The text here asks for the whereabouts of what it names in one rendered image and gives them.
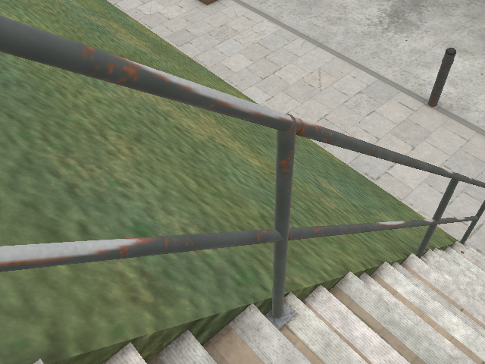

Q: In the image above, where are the stairs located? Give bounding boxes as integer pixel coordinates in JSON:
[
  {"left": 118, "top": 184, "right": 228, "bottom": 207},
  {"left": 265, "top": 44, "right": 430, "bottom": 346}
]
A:
[{"left": 34, "top": 241, "right": 485, "bottom": 364}]

